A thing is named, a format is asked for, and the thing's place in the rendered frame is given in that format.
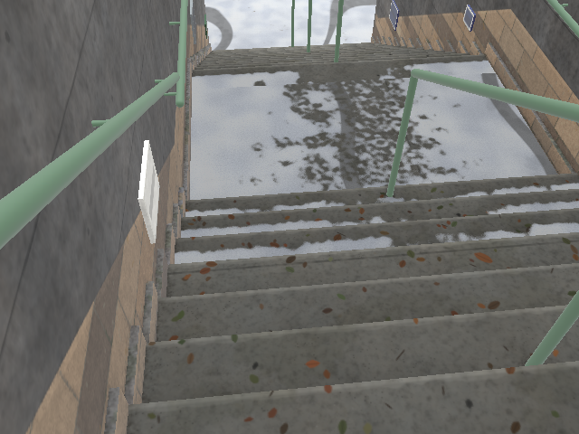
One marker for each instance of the stairs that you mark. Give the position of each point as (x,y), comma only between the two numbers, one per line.
(351,312)
(364,51)

